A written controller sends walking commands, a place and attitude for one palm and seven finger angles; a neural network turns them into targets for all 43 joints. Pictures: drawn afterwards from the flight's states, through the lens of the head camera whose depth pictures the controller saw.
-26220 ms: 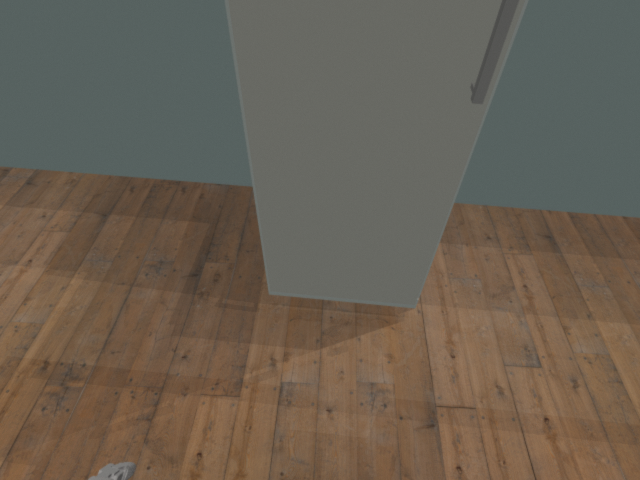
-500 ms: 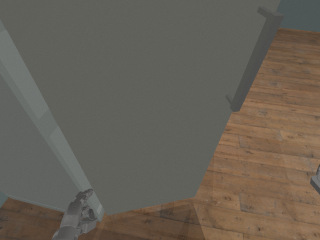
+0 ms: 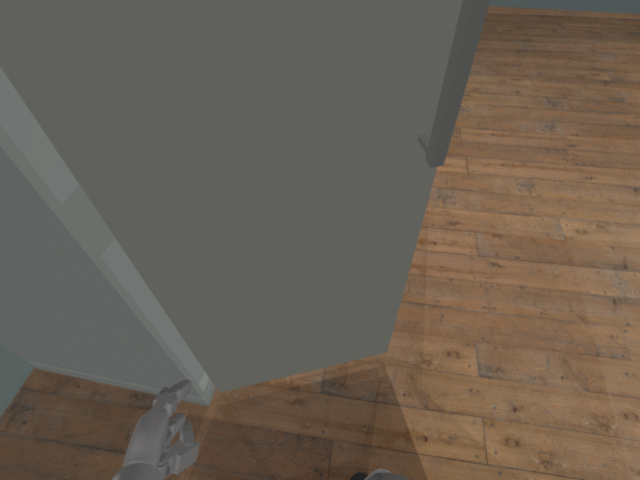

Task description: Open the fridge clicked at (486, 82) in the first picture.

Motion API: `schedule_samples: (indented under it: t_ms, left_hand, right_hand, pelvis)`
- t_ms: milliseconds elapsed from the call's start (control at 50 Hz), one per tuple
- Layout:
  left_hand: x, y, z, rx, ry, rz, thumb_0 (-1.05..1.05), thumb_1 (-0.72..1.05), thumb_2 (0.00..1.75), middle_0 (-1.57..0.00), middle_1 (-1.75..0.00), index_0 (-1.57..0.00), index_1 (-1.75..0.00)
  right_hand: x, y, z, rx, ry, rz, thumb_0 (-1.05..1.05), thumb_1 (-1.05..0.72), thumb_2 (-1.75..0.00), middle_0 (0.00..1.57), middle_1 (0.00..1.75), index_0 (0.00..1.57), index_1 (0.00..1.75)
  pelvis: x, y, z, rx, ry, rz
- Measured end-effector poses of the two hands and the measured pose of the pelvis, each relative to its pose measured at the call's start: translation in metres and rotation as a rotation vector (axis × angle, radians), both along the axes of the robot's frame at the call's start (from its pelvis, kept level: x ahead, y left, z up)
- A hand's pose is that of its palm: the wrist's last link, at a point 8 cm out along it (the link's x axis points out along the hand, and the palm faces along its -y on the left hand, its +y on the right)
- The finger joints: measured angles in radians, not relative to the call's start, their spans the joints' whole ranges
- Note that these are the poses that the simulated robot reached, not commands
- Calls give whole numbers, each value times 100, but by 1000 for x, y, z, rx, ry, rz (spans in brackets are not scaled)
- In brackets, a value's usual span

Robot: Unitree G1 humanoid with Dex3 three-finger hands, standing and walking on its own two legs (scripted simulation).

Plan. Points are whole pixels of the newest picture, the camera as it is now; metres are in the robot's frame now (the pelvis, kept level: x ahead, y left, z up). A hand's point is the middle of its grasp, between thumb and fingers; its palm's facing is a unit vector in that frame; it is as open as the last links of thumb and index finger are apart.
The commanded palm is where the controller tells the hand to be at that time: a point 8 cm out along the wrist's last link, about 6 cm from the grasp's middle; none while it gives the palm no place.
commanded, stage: step back with the hand held close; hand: right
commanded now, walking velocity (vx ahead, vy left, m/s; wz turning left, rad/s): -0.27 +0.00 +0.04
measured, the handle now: (448, 71) +0.53 -0.14 +0.24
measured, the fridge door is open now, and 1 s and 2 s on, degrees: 65 65 65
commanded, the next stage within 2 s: stop stepping back and stand still in 0.64 s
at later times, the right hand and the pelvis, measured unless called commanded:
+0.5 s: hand out of the picture +0.14 -0.29 +0.18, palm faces +0.44 +0.80 -0.41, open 7.4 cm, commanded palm +0.07 -0.33 +0.19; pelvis -0.07 -0.03 -0.01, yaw -1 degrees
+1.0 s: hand out of the picture +0.05 -0.29 +0.17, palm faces +0.23 +0.86 -0.46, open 7.4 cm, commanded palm -0.01 -0.34 +0.19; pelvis -0.18 -0.06 +0.01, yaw +6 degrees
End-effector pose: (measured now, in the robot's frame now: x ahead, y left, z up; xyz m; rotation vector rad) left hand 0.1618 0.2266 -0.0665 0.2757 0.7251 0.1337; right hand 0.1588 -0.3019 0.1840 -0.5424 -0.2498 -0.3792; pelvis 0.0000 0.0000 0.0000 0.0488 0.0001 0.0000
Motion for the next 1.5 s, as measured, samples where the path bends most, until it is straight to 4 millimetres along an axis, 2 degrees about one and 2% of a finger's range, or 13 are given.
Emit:
schedule_samples:
  t_ms: [300, 460, 580, 660, 760, 900, 1020, 1080, 1120, 1200, 1280, 1400, 1500]
  left_hand:
    - [-22, -7, 9, 17, -71, -28, 2, 90, 90, -20, -30, -20, -30]
    - [-54, -11, 7, 69, -20, -2, 2, 90, 90, -20, -30, -20, -30]
    - [-88, -27, 15, 28, -35, 18, 2, 90, 90, -20, -30, -20, -30]
    - [-111, -35, 18, 1, -41, 13, 2, 90, 90, -20, -30, -20, -30]
    - [-146, -33, 6, 11, -13, 51, 2, 90, 90, -20, -30, -21, -30]
    - [-207, -28, 11, 38, -37, 193, 2, 90, 90, -20, -30, -21, -30]
    - [-258, -30, 22, 40, -3, 186, 2, 90, 90, -20, -30, -20, -30]
    - [-278, -28, 18, 70, 62, 176, 2, 90, 90, -20, -30, -20, -30]
    - [-287, -29, 15, 91, 76, 180, 2, 90, 90, -20, -30, -20, -30]
    - [-295, -35, 3, 103, 21, 205, 2, 90, 90, -20, -30, -20, -30]
    - [-302, -57, 4, 8, -34, 210, 2, 90, 90, -20, -30, -20, -30]
    - [-307, -76, -2, -51, -26, 122, 2, 90, 90, -20, -30, -20, -30]
    - [-315, -77, -1, -15, 50, 106, 2, 90, 90, -21, -30, -21, -30]
  right_hand:
    - [-41, -10, 6, -30, -80, 5, 1, -89, -90, 21, 30, 21, 30]
    - [-63, -19, 4, -13, -137, 52, 1, -89, -90, 21, 30, 22, 30]
    - [-77, -39, 8, 2, -105, 28, 1, -89, -90, 21, 30, 22, 30]
    - [-94, -29, 11, 42, -97, 68, 1, -89, -90, 20, 30, 21, 30]
    - [-102, -13, 13, 26, -137, 170, 1, -89, -90, 20, 30, 21, 30]
    - [-101, -28, 2, 47, -103, 225, 1, -89, -90, 21, 30, 22, 30]
    - [-157, -35, 6, -8, 32, 210, 1, -89, -90, 21, 30, 21, 30]
    - [-187, -43, 13, -16, -10, 187, 1, -89, -90, 21, 30, 22, 30]
    - [-195, -53, 15, 7, -75, 144, 1, -89, -90, 21, 30, 22, 30]
    - [-186, -75, 5, 86, -169, 71, 1, -89, -90, 21, 30, 22, 30]
    - [-188, -70, -3, 103, -105, 98, 1, -89, -90, 20, 30, 21, 30]
    - [-238, -47, 7, -24, -53, 189, 1, -89, -90, 20, 30, 21, 30]
    - [-259, -70, 25, -3, -136, 81, 1, -88, -90, 21, 30, 22, 30]
  pelvis:
    - [-40, -5, -4, 12, -14, -25]
    - [-62, -23, -7, 6, -11, -11]
    - [-87, -29, 4, 45, 4, 16]
    - [-102, -31, 9, 46, 37, 59]
    - [-132, -37, 2, 9, 24, 138]
    - [-159, -52, -2, -6, -9, 125]
    - [-188, -57, 13, -8, -12, 100]
    - [-199, -64, 14, -30, -23, 139]
    - [-204, -71, 13, -32, -30, 156]
    - [-222, -87, -3, -7, -53, 123]
    - [-239, -84, 1, -23, -76, 113]
    - [-259, -77, -2, -42, -44, 100]
    - [-265, -85, 10, -56, -28, 87]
